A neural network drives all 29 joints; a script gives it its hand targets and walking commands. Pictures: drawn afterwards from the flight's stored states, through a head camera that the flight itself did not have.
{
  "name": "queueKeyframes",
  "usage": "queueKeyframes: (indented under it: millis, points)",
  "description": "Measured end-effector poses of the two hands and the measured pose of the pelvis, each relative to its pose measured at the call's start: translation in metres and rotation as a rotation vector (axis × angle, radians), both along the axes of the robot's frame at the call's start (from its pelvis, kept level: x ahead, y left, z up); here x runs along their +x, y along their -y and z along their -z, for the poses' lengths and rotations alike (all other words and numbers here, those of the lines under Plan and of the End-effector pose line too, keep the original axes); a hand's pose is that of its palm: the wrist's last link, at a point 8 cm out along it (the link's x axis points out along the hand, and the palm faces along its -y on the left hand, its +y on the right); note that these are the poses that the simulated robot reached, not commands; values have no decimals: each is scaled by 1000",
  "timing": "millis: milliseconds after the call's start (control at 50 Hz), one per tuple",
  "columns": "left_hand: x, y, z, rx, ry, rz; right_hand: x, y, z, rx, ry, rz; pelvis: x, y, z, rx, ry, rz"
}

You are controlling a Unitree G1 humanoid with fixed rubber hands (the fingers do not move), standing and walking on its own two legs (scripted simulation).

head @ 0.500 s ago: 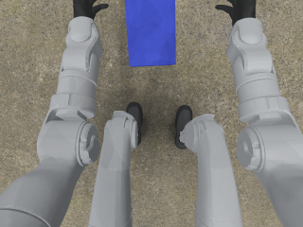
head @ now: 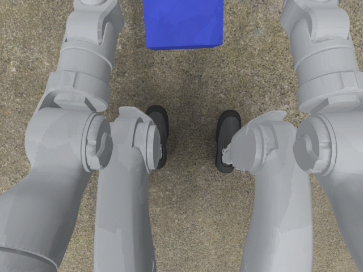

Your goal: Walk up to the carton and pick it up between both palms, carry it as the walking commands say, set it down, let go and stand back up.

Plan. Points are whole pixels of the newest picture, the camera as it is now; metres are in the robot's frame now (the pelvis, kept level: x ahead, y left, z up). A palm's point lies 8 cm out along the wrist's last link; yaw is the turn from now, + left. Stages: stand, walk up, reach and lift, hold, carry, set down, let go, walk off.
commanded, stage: reach and lift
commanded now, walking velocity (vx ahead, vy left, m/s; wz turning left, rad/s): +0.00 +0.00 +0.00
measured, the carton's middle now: out of the picture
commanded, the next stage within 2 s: none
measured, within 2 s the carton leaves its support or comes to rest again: neither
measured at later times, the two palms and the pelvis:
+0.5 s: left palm out of the picture +0.55 +0.20 -0.29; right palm out of the picture +0.57 -0.12 -0.29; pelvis +0.02 +0.00 -0.08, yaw -1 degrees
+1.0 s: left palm out of the picture +0.56 +0.20 -0.29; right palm out of the picture +0.58 -0.12 -0.29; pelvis +0.02 +0.00 -0.09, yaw +0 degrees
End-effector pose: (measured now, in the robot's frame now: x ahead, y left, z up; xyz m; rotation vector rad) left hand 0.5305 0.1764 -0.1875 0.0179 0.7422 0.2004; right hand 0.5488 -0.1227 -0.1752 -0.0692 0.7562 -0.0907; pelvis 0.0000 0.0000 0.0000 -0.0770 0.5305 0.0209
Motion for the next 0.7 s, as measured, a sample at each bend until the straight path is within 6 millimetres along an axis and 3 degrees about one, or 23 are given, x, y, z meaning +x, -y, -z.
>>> queueKeyframes:
  millis: [100,160,220,300,380,440,560,700]
  points:
    - [-5,-2,37,-4,-7,5,-7,1,39,-4,-19,2,0,-1,22,-7,-24,4]
    - [4,-15,48,32,-10,7,-6,0,57,-5,-27,0,0,-2,36,-10,-33,6]
    - [14,-24,51,44,35,-5,7,1,61,-15,-2,0,2,-2,48,-12,-32,7]
    - [14,-22,66,39,3,29,18,0,65,-13,34,-12,5,-3,60,-13,-29,7]
    - [7,-20,90,31,-70,51,10,-1,91,1,-48,-25,8,-4,67,-13,-42,9]
    - [13,-24,99,41,-54,48,8,0,109,3,-89,-24,11,-3,72,-10,-62,10]
    - [23,-26,105,64,-41,64,29,1,113,26,-11,-19,19,-3,84,2,-64,8]
    - [27,-23,104,69,-28,69,35,2,114,29,4,-30,22,0,89,11,-56,8]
